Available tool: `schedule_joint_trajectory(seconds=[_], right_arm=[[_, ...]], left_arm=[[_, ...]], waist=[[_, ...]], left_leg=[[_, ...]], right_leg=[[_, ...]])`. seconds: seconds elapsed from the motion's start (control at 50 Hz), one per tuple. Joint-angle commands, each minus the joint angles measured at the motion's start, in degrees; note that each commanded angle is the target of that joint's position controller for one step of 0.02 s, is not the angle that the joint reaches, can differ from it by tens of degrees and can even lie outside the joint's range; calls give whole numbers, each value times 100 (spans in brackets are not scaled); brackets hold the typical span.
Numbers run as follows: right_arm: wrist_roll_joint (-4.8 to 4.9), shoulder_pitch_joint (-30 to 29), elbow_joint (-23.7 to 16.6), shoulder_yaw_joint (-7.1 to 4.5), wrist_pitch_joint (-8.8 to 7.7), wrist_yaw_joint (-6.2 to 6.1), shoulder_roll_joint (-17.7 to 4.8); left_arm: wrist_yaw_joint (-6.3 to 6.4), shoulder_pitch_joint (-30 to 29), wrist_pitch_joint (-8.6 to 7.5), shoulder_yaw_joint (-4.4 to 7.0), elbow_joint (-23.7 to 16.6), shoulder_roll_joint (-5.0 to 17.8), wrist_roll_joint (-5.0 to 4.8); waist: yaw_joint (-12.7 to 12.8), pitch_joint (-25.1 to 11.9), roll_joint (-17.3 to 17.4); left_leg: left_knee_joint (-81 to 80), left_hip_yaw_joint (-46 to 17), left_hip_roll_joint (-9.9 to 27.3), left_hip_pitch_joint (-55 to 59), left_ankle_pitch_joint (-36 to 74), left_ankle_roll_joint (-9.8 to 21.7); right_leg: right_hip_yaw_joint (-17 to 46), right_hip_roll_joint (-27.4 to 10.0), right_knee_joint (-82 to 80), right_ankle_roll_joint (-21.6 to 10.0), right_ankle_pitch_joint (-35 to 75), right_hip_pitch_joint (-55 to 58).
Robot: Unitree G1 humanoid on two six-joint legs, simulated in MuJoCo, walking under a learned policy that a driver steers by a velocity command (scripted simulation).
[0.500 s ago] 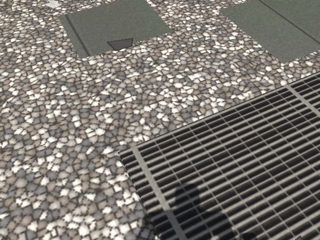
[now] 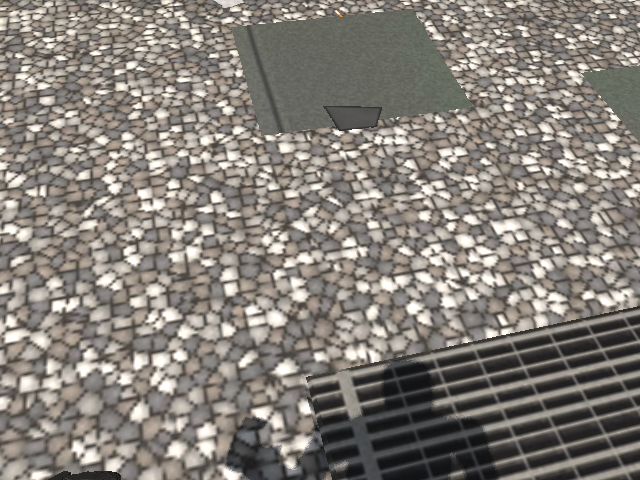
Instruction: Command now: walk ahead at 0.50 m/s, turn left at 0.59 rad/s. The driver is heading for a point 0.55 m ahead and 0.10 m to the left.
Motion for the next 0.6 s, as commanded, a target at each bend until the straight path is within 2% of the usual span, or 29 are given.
schedule_joint_trajectory(seconds=[0.02,0.08,0.14,0.18,0.2,0.22,0.24,0.26,0.28,0.3,0.32,0.34,0.36,0.38,0.4,0.44,0.48,0.52,0.6], right_arm=[[35,-177,-446,-266,-89,-111,-1036],[59,121,-353,-275,-57,-112,-1047],[79,301,-301,-262,-1,-134,-983],[61,256,-328,-274,46,-159,-1005],[60,159,-370,-253,67,-161,-947],[36,70,-450,-179,58,-145,-750],[-72,54,-606,-58,39,-132,-456],[135,899,-744,11,-12,-132,-223],[186,823,-579,-83,-8,-147,-837],[142,198,-657,-157,24,-135,-1106],[83,-107,-721,-159,53,-139,-1053],[24,-299,-797,-174,56,-118,-973],[61,-245,-821,-175,83,-79,-863],[104,-194,-829,-159,116,-57,-749],[115,-223,-869,-134,149,-46,-637],[76,-438,-1004,-98,186,-40,-545],[57,-609,-1067,-70,183,-11,-512],[67,-832,-1094,-41,150,55,-481],[67,-1570,-1291,27,101,202,-387]], left_arm=[[-34,-420,-34,28,-427,255,-4],[-108,-870,-71,2,-622,265,-89],[-175,-958,-138,54,-737,460,-114],[-194,-731,-201,107,-719,576,-125],[-180,-332,-232,157,-618,638,-117],[-148,294,-265,246,-494,827,-46],[-100,1260,-263,334,-409,1175,33],[-138,1686,-177,413,-194,1482,64],[-157,1519,-143,281,-312,911,-81],[-120,1273,-91,192,-381,584,-96],[-108,983,-47,147,-412,524,-33],[-98,812,-20,118,-371,428,-1],[-82,736,-31,90,-345,377,35],[-79,716,-52,93,-308,351,15],[-78,738,-77,107,-264,380,-19],[-65,807,-112,166,-177,552,-42],[-49,862,-99,211,-115,686,-32],[-34,854,-60,223,-80,751,-42],[-1,1141,44,257,44,927,-106]], waist=[[68,-179,496],[-133,-96,624],[-134,-124,699],[15,-184,888],[245,-319,955],[555,-767,882],[926,-1619,234],[504,-2244,-1877],[621,-1775,-1200],[764,-1068,-628],[656,-654,-207],[545,-354,-172],[402,-280,-338],[354,-250,-447],[336,-216,-456],[341,-138,-314],[371,-146,-223],[441,-101,-198],[728,129,-158]], left_leg=[[-760,-1035,1167,-274,981,829],[-625,-1207,1195,-275,590,692],[-127,-1670,1371,251,457,624],[233,-1957,1437,457,663,547],[534,-1965,1313,426,930,452],[1309,-1754,1006,160,1221,263],[2967,-1226,614,-677,311,14],[4715,-651,-43,-2725,-2432,-344],[5450,-816,442,-3402,-2282,-411],[5592,-660,634,-3559,-1727,-446],[5477,-479,834,-3341,-1313,-471],[5215,-468,993,-3210,-1053,-471],[5049,-449,1147,-2937,-906,-452],[4896,-371,1211,-2816,-850,-456],[4764,-299,1253,-2834,-815,-478],[4379,-267,1323,-3036,-550,-548],[3925,-228,1358,-3149,-72,-602],[3283,-86,1328,-3029,538,-593],[2167,350,1174,-2721,1081,-490]], right_leg=[[-110,268,-1215,97,1172,381],[-116,478,-1907,57,1612,720],[26,547,-2304,-66,1221,775],[-3,600,-2423,-200,676,1099],[-114,652,-2634,-317,646,1640],[22,414,-2619,-533,714,2703],[1012,-607,-2465,-897,544,4279],[3754,-1785,-3087,-1780,-793,5926],[4014,-1798,-3337,-1644,-1938,5683],[3065,-1565,-3415,-1402,-1838,4971],[2352,-1335,-3523,-1283,-1135,4210],[1868,-1141,-3655,-1265,-582,3656],[1443,-991,-3791,-1214,-250,3298],[1133,-899,-3940,-1221,-85,3130],[884,-893,-4054,-1271,114,3053],[521,-975,-4220,-1379,556,3052],[129,-996,-4275,-1396,956,3200],[-360,-872,-4282,-1284,1221,3275],[-974,-854,-4239,-1097,1316,3516]])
